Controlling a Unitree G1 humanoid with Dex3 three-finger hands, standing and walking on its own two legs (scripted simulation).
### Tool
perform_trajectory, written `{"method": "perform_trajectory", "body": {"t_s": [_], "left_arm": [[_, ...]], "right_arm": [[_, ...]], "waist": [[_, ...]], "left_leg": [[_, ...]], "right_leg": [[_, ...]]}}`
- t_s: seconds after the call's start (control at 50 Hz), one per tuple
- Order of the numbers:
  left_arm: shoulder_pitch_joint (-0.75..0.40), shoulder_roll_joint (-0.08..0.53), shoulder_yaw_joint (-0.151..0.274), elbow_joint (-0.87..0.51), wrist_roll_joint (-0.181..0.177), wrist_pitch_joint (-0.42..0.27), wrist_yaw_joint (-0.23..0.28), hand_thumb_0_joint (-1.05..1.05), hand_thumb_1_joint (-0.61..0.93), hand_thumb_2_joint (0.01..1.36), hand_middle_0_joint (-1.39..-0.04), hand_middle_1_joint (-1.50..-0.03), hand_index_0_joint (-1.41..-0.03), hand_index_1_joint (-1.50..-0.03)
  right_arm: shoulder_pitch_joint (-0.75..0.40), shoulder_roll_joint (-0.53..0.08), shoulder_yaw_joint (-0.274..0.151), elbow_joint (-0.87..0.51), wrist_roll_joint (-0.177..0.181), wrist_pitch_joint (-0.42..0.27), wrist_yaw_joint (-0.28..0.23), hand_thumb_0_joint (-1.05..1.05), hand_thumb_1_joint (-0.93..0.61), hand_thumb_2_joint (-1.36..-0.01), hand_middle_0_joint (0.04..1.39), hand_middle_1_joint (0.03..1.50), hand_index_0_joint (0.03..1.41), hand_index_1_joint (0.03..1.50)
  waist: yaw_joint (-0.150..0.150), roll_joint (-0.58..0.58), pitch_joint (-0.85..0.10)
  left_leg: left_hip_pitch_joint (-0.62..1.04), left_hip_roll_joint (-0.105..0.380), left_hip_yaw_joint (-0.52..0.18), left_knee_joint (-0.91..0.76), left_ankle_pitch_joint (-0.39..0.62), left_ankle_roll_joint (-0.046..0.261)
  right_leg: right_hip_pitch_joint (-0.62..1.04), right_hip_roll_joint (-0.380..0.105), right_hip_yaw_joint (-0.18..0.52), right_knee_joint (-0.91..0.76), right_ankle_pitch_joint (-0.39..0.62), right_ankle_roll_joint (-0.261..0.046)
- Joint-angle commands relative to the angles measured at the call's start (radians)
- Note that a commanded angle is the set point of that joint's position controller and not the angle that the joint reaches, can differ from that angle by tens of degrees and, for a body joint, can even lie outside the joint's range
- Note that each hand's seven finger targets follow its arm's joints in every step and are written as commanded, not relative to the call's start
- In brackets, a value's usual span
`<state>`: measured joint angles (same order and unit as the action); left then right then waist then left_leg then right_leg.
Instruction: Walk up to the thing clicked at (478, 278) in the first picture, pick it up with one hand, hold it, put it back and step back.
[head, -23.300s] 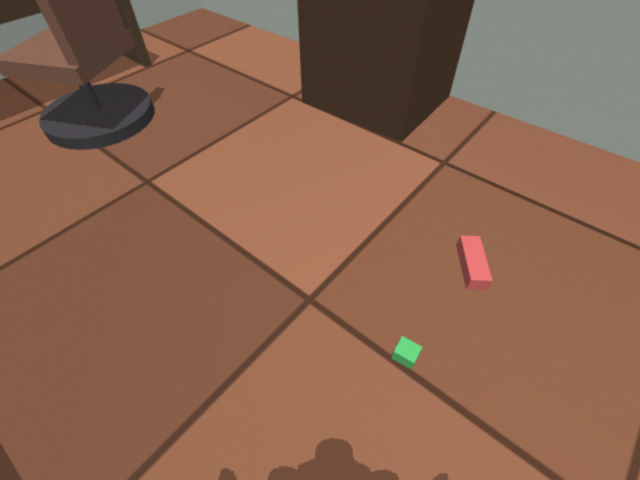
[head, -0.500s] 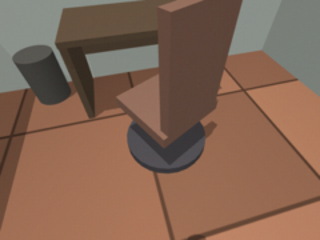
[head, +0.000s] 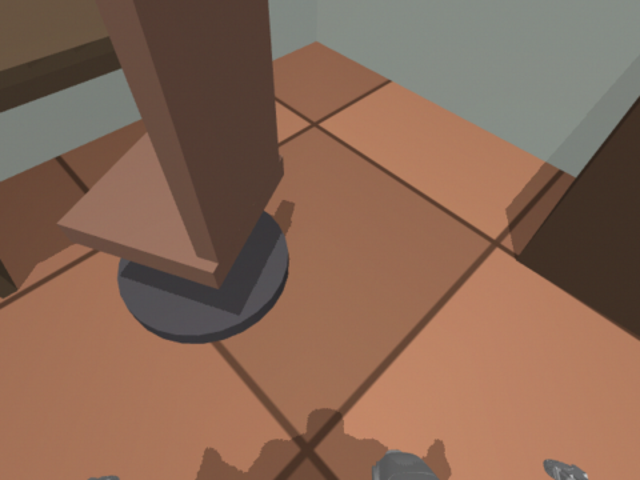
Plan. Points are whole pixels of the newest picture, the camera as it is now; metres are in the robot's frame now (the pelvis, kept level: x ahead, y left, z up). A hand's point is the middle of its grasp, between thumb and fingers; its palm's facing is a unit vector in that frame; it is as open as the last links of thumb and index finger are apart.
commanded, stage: walk up
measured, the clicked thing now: out of the picture -0.41 -1.39 -0.75
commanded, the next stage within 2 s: none
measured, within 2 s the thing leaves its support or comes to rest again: neither
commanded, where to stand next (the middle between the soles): +0.08 -0.05 m, yaw -100 degrees
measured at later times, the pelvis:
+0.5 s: pelvis +0.07 -0.01 -0.01, yaw -29 degrees
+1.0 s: pelvis +0.09 +0.03 -0.01, yaw -56 degrees
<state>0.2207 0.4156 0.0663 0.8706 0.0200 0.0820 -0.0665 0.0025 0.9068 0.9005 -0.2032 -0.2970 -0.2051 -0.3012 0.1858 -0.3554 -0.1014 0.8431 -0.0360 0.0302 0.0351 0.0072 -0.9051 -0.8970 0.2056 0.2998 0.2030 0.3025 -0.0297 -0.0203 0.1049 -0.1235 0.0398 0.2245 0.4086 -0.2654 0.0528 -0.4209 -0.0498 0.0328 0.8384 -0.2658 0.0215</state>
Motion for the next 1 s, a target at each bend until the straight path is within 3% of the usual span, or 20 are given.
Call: {"method": "perform_trajectory", "body": {"t_s": [0.0,0.08,0.12,0.14,0.16,0.18,0.2,0.26,0.32,0.38,0.46,0.5,0.54,0.56,0.58,0.62,0.68,0.72,0.86,0.98], "left_arm": [[-0.117,0.133,0.027,-0.151,0.008,-0.049,0.01,0.0,0.9,0.9,-0.2,-0.3,-0.2,-0.3],[-0.033,0.142,0.034,-0.148,0.012,-0.059,0.019,0.0,0.9,0.9,-0.2,-0.3,-0.2,-0.3],[0.071,0.174,0.053,-0.131,0.02,-0.067,0.029,0.0,0.9,0.9,-0.2,-0.3,-0.2,-0.3],[0.161,0.207,0.071,-0.114,0.021,-0.075,0.038,0.0,0.9,0.9,-0.2,-0.3,-0.2,-0.3],[0.168,0.285,0.089,-0.127,0.026,-0.087,0.048,0.0,0.9,0.9,-0.2,-0.3,-0.2,-0.3],[0.133,0.299,0.089,-0.158,0.025,-0.087,0.05,0.0,0.9,0.9,-0.2,-0.3,-0.2,-0.3],[0.121,0.288,0.086,-0.172,0.013,-0.077,0.053,0.0,0.9,0.9,-0.2,-0.3,-0.2,-0.3],[-0.013,0.207,0.064,-0.215,-0.008,-0.067,0.075,0.0,0.9,0.9,-0.2,-0.3,-0.2,-0.3],[-0.056,0.194,0.07,-0.265,0.006,-0.07,0.068,0.0,0.9,0.9,-0.2,-0.3,-0.2,-0.3],[-0.041,0.197,0.082,-0.304,0.019,-0.058,0.052,0.0,0.9,0.9,-0.2,-0.3,-0.2,-0.3],[-0.032,0.21,0.091,-0.354,0.036,-0.045,0.041,0.0,0.9,0.9,-0.2,-0.3,-0.2,-0.3],[-0.09,0.201,0.084,-0.383,0.035,-0.045,0.046,0.0,0.9,0.9,-0.2,-0.3,-0.2,-0.3],[-0.106,0.165,0.063,-0.396,0.018,-0.045,0.051,0.0,0.9,0.9,-0.2,-0.3,-0.2,-0.3],[-0.043,0.098,0.049,-0.389,0.008,-0.045,0.053,0.0,0.9,0.9,-0.2,-0.3,-0.2,-0.3],[0.053,0.083,0.048,-0.355,0.02,-0.039,0.058,0.0,0.9,0.9,-0.2,-0.3,-0.2,-0.3],[0.146,0.192,0.074,-0.295,0.033,-0.024,0.064,0.0,0.9,0.9,-0.2,-0.3,-0.2,-0.3],[0.06,0.203,0.085,-0.28,0.019,-0.026,0.028,0.0,0.9,0.9,-0.2,-0.3,-0.2,-0.3],[0.095,0.184,0.071,-0.282,0.006,-0.025,0.005,0.0,0.9,0.9,-0.2,-0.3,-0.2,-0.3],[0.006,0.19,0.049,-0.307,0.011,-0.028,0.001,0.0,0.9,0.9,-0.2,-0.3,-0.2,-0.3],[0.106,0.184,0.054,-0.251,0.004,-0.054,0.01,0.0,0.9,0.9,-0.2,-0.3,-0.2,-0.3]], "right_arm": [[0.001,-0.262,-0.072,-0.132,-0.001,-0.026,0.006,0.0,-0.9,-0.9,0.2,0.3,0.2,0.3],[-0.011,-0.271,-0.08,-0.158,0.006,-0.02,0.011,0.0,-0.9,-0.9,0.2,0.3,0.2,0.3],[-0.038,-0.262,-0.078,-0.178,0.018,-0.015,0.014,0.0,-0.9,-0.9,0.2,0.3,0.2,0.3],[-0.04,-0.244,-0.068,-0.183,0.027,-0.016,0.017,0.0,-0.9,-0.9,0.2,0.3,0.2,0.3],[-0.013,-0.186,-0.045,-0.2,0.04,-0.019,0.024,0.0,-0.9,-0.9,0.2,0.3,0.2,0.3],[-0.041,-0.176,-0.029,-0.216,0.04,-0.016,0.026,0.0,-0.9,-0.9,0.2,0.3,0.2,0.3],[-0.072,-0.219,-0.036,-0.218,0.031,-0.022,0.019,0.0,-0.9,-0.9,0.2,0.3,0.2,0.3],[-0.039,-0.234,-0.037,-0.161,0.047,-0.017,0.029,0.0,-0.9,-0.9,0.2,0.3,0.2,0.3],[0.006,-0.234,-0.031,-0.149,0.039,0.0,0.018,0.0,-0.9,-0.9,0.2,0.3,0.2,0.3],[0.001,-0.221,-0.029,-0.148,0.039,0.0,-0.009,0.0,-0.9,-0.9,0.2,0.3,0.2,0.3],[-0.021,-0.201,-0.025,-0.161,0.037,-0.014,-0.049,0.0,-0.9,-0.9,0.2,0.3,0.2,0.3],[0.046,-0.209,-0.03,-0.142,0.039,-0.025,-0.059,0.0,-0.9,-0.9,0.2,0.3,0.2,0.3],[0.101,-0.228,-0.045,-0.128,0.021,-0.04,-0.069,0.0,-0.9,-0.9,0.2,0.3,0.2,0.3],[0.093,-0.291,-0.058,-0.144,0.008,-0.044,-0.073,0.0,-0.9,-0.9,0.2,0.3,0.2,0.3],[0.03,-0.327,-0.057,-0.176,0.013,-0.041,-0.073,0.0,-0.9,-0.9,0.2,0.3,0.2,0.3],[-0.091,-0.346,-0.07,-0.212,0.025,-0.04,-0.064,0.0,-0.9,-0.9,0.2,0.3,0.2,0.3],[-0.071,-0.235,-0.04,-0.199,0.01,-0.047,-0.067,0.0,-0.9,-0.9,0.2,0.3,0.2,0.3],[-0.053,-0.248,-0.04,-0.197,0.013,-0.051,-0.063,0.0,-0.9,-0.9,0.2,0.3,0.2,0.3],[0.056,-0.317,-0.07,-0.22,0.004,-0.053,-0.036,0.0,-0.9,-0.9,0.2,0.3,0.2,0.3],[0.014,-0.337,-0.076,-0.248,0.007,-0.05,-0.021,0.0,-0.9,-0.9,0.2,0.3,0.2,0.3]], "waist": [[-0.064,0.189,-0.066],[-0.022,0.158,-0.129],[0.045,0.088,-0.189],[0.105,-0.016,-0.247],[0.107,-0.251,-0.216],[0.104,-0.292,-0.176],[0.112,-0.239,-0.163],[0.028,-0.118,-0.102],[0.004,-0.105,-0.095],[0.026,-0.123,-0.097],[0.045,-0.179,-0.121],[0.005,-0.158,-0.141],[-0.046,-0.055,-0.156],[-0.036,0.161,-0.195],[0.025,0.274,-0.199],[0.05,0.235,-0.162],[0.045,0.174,-0.099],[0.033,0.219,-0.138],[-0.046,0.233,-0.105],[0.0,0.183,-0.163]], "left_leg": [[0.118,0.271,-0.155,-0.117,0.14,0.033],[0.109,0.292,-0.073,0.021,0.331,0.016],[0.008,0.268,-0.023,0.215,0.362,0.01],[-0.11,0.201,0.009,0.424,0.309,-0.01],[-0.377,0.059,0.014,0.606,-0.119,-0.057],[-0.606,-0.055,-0.102,0.694,-0.39,-0.097],[-0.555,-0.01,-0.244,0.725,-0.446,-0.097],[-0.53,0.051,-0.281,0.68,-0.256,-0.101],[-0.39,0.007,-0.225,0.616,-0.135,-0.114],[-0.337,-0.028,-0.219,0.533,-0.096,-0.122],[-0.262,-0.06,-0.25,0.392,-0.103,-0.094],[-0.142,-0.048,-0.288,0.251,-0.043,-0.083],[0.046,-0.02,-0.323,0.041,0.148,-0.061],[0.13,0.17,-0.516,-0.052,0.129,-0.006],[0.097,0.388,-0.719,-0.077,0.274,0.052],[-0.046,0.464,-0.71,-0.112,0.238,0.171],[-0.077,0.215,-0.379,-0.091,0.17,0.007],[0.011,0.185,-0.282,-0.061,0.18,0.005],[0.088,0.32,-0.235,-0.087,0.094,0.126],[-0.018,0.375,-0.124,0.05,0.141,0.121]], "right_leg": [[-0.084,-0.012,-0.085,-0.134,-0.058,-0.006],[0.055,0.014,-0.152,-0.217,-0.055,-0.039],[0.24,0.027,-0.132,-0.304,-0.076,-0.075],[0.425,0.024,-0.038,-0.403,-0.045,-0.121],[0.549,-0.152,0.305,-0.487,0.1,-0.204],[0.619,-0.269,0.619,-0.503,0.211,-0.316],[0.518,-0.326,0.701,-0.515,0.245,-0.371],[0.461,-0.135,0.368,-0.505,0.322,-0.226],[0.278,-0.03,0.28,-0.484,0.358,-0.199],[0.209,0.015,0.267,-0.458,0.436,-0.201],[0.163,-0.005,0.388,-0.407,0.532,-0.215],[0.113,-0.003,0.442,-0.369,0.471,-0.186],[-0.004,0.056,0.415,-0.258,0.3,-0.106],[-0.094,0.161,0.283,-0.066,0.042,-0.04],[-0.125,0.26,0.181,0.134,-0.324,-0.006],[-0.056,0.162,0.12,0.345,-0.308,0.012],[-0.069,0.101,0.132,0.336,-0.099,-0.004],[-0.097,0.097,0.072,0.324,-0.059,0.007],[-0.133,-0.004,-0.025,0.075,-0.129,0.034],[0.064,-0.01,-0.077,-0.124,-0.141,-0.008]]}}
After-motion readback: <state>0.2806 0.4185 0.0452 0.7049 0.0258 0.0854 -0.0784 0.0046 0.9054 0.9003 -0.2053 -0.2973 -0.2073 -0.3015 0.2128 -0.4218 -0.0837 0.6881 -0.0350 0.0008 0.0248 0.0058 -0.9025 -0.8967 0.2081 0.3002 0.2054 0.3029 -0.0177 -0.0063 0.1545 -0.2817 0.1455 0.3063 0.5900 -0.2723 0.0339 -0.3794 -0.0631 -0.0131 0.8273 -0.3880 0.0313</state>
